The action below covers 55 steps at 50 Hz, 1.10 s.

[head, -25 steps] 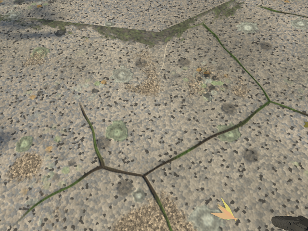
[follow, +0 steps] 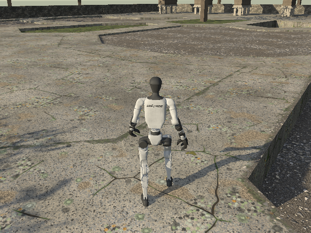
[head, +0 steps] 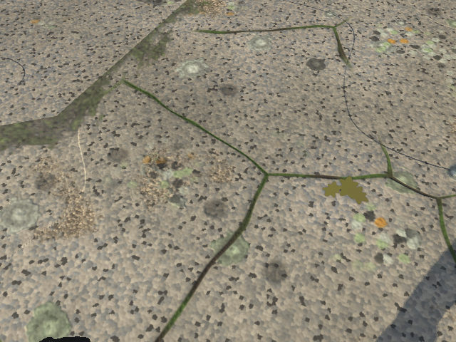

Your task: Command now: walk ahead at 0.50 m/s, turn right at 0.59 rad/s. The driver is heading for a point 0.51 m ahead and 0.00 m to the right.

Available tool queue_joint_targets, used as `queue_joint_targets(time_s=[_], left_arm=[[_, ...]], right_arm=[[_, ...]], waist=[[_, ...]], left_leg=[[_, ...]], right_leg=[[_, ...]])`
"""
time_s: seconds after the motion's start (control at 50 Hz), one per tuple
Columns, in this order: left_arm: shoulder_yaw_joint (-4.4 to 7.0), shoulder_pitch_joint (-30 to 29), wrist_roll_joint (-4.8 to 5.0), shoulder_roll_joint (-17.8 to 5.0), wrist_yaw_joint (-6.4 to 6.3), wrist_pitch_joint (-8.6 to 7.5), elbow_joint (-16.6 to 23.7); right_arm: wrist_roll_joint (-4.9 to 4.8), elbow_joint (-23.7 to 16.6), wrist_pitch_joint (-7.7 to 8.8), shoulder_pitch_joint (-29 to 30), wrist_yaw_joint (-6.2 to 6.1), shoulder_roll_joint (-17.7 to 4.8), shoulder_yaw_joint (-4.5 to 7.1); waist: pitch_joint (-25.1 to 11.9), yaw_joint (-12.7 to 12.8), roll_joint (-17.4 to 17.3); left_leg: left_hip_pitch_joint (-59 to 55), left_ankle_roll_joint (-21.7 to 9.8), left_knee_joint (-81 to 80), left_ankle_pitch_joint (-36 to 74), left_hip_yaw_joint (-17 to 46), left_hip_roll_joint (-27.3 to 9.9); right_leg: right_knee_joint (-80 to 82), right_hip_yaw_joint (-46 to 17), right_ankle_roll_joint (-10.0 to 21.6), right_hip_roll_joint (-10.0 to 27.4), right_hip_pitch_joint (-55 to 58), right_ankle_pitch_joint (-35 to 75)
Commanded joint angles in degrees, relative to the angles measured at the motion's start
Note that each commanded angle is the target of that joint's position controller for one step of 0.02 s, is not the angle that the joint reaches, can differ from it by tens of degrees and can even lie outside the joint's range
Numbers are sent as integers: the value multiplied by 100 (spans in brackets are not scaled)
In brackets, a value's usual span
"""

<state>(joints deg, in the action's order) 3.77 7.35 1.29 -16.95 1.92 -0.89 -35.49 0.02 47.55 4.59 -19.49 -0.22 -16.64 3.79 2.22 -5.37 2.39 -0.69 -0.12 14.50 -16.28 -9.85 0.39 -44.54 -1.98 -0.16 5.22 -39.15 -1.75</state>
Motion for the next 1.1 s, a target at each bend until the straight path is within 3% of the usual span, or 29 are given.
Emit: queue_joint_targets(time_s=[0.02, 0.08, 0.12, 0.14, 0.16, 0.18, 0.2, 0.22, 0.24, 0.28, 0.34, 0.42, 0.48, 0.52, 0.58, 0.62, 0.64, 0.66, 0.68, 0.7, 0.72, 0.76, 0.84, 0.88, 0.94, 0.98, 1.0, 1.04, 1.1], left_arm=[[-2, -692, 20, -156, 116, -102, 600], [109, -567, -17, -378, 164, -70, 681], [344, 640, -23, -764, 115, -20, 405], [532, 1668, -4, -1124, 10, 35, 133], [625, 1604, 72, -1831, -65, 12, 129], [501, 1799, 34, -1485, -43, -92, 325], [388, 1616, -24, -1136, -19, -180, 240], [338, 1311, -19, -1001, -23, -226, 223], [279, 907, -34, -842, -31, -239, 269], [215, 538, -134, -703, -65, -257, 376], [226, 614, -88, -778, -163, -287, 226], [184, 923, -85, -770, -229, -304, -70], [182, 1257, -75, -870, -194, -345, -315], [165, 1409, -73, -834, -202, -300, -486], [167, 1391, -103, -877, -251, -188, -618], [120, 1177, -105, -804, -277, -160, -563], [7, 1466, -239, -509, -271, -199, -438], [-102, 2309, -167, -205, -241, -222, -667], [9, 2137, -88, -756, -225, -182, -783], [61, 1554, 1, -871, -238, -114, -623], [51, 1147, -30, -813, -283, -29, -546], [39, 1078, -98, -571, -354, 151, -516], [-46, 1336, -165, -244, -437, 235, -738], [-20, 1240, -165, -316, -424, 259, -803], [-14, 965, -276, -288, -396, 273, -809], [25, 706, -296, -628, -442, 242, -641], [103, 617, -233, -819, -436, 226, -792], [-5, 505, -272, -360, -407, 120, -814], [-17, 535, -211, -337, -387, -25, -921]], right_arm=[[-78, -261, 17, 163, -26, -1040, 245], [-166, -213, -82, 180, -54, -1260, 318], [-216, -244, -157, 298, -101, -1354, 343], [-137, -305, -138, 256, -128, -1179, 268], [155, -647, -28, -278, -41, -319, -17], [2, -734, 191, 137, 42, -627, -19], [-234, -915, 306, 766, 93, -964, 78], [-217, -969, 373, 903, 81, -885, 32], [-64, -897, 384, 904, 39, -869, 44], [47, -844, 266, 708, 36, -918, 99], [106, -844, 125, 806, 34, -650, 32], [42, -897, 123, 1519, 126, -320, -129], [-79, -1014, 141, 1974, 189, -398, -133], [-5, -1141, 177, 2231, 233, -465, -107], [74, -1087, 230, 1891, 300, -575, -35], [147, -817, 266, 921, 259, -833, 85], [260, -788, 274, 352, 224, -1244, 141], [217, -650, 165, 41, 221, -1107, 115], [26, -624, 76, -143, 243, -763, 42], [-31, -678, 17, 345, 226, -705, 10], [-5, -725, -37, 782, 209, -540, -59], [86, -723, -94, 1295, 189, -397, -126], [133, -589, -140, 1531, 164, -504, -81], [87, -492, -187, 1530, 133, -555, -75], [65, -373, -261, 1596, 136, -367, -175], [148, -235, -260, 1281, 161, -275, -227], [123, -222, -287, 1163, 134, -287, -203], [100, -155, -324, 1262, 68, -333, -196], [117, 6, -353, 1120, 20, -273, -206]], waist=[[247, 24, -575], [39, 291, -760], [-651, 1038, -745], [-1154, 1512, -411], [-1586, 849, 1282], [-2577, 1196, 838], [-1735, 1307, 466], [-1141, 1073, 117], [-766, 805, -165], [-560, 461, 15], [-381, 407, -68], [-199, 794, 110], [-13, 1037, 142], [152, 1088, 69], [-147, 858, 236], [-801, 311, 106], [-1696, 283, -626], [-2606, 358, -1828], [-2748, 125, -1156], [-1933, 169, -834], [-1355, 270, -532], [-800, 627, -709], [-977, 738, -1022], [-1047, 703, -905], [-627, 745, -776], [-277, 533, -321], [-117, 357, 297], [-77, 436, 265], [-284, 437, 169]], left_leg=[[-44, -782, -429, 2332, 388, -1560], [-427, -624, 332, 4505, 72, -1629], [-146, -432, 2040, 5699, -197, -1458], [1061, -212, 3589, 4544, -212, -1253], [3757, 150, 5736, -1078, 3, -202], [4459, 130, 6604, -1834, 1423, 123], [4944, 13, 6551, -1245, 1567, -187], [4794, -55, 6038, -726, 1521, -415], [4426, -14, 5526, -448, 1511, -586], [3732, 94, 5054, -181, 1543, -708], [3565, 356, 4256, 238, 1326, -645], [3152, 377, 2542, 2154, 1127, -536], [3174, 202, 1998, 2616, 1126, -470], [3395, 28, 1649, 2335, 1135, -380], [2969, -229, 1377, 1819, 1059, -140], [1433, -499, 1064, 3015, 971, -116], [-429, -1037, 1654, 5323, 2016, -1213], [-1893, -2071, 1569, 6101, 3725, -2468], [-1751, -1948, 1326, 5007, 3990, -2286], [-1096, -1694, 1118, 4198, 3433, -2089], [-297, -1504, 867, 3671, 3040, -1808], [1076, -1299, 442, 2932, 2557, -1454], [1747, -1299, 243, 2933, 1945, -1185], [1818, -1246, 181, 1928, 1931, -1195], [2374, -804, 81, -583, 1888, -870], [2526, -333, 306, -1326, 1711, -455], [2152, -199, 472, -923, 1341, -180], [1680, -170, 803, -314, 1251, -180], [1507, -210, 987, 509, 1196, -172]], right_leg=[[573, 271, 154, -63, 62, 142], [823, 650, 480, -437, 686, -633], [1198, 870, 832, -892, 2368, -634], [1343, 294, 1089, -718, 4126, -459], [1590, -2779, 2074, 867, 6154, -1033], [2573, -4709, 2533, 1417, 6508, -2203], [2772, -3926, 2171, 1241, 5985, -2004], [2803, -3241, 1966, 1006, 5115, -1553], [2838, -2711, 1808, 780, 4291, -852], [3051, -2242, 1780, 540, 3344, 93], [3177, -1631, 1769, 349, 2688, 774], [3255, -799, 1351, 33, 2468, 471], [3343, -871, 1291, 305, 2839, -85], [2991, -922, 1208, 417, 3303, 676], [2241, -981, 968, 484, 3827, 1982], [985, -715, 623, 19, 3633, 2798], [-496, -598, 308, -396, 2486, 1117], [-2407, -369, -141, -1075, 1105, -3364], [-2838, -910, -173, -949, 883, -3795], [-2919, -750, -227, -685, 513, -3495], [-2583, -506, -279, -476, 487, -3199], [-1589, -407, -323, -163, 1181, -2730], [66, -102, -377, -238, 2395, -2023], [614, -66, -309, -245, 2763, -1312], [1568, -17, -101, -288, 3329, -633], [1985, -508, 123, 200, 3234, -600], [2017, -456, 215, 23, 2530, -1717], [2199, -406, 95, -74, 2168, -1745], [1988, -346, 23, -107, 2502, -679]])
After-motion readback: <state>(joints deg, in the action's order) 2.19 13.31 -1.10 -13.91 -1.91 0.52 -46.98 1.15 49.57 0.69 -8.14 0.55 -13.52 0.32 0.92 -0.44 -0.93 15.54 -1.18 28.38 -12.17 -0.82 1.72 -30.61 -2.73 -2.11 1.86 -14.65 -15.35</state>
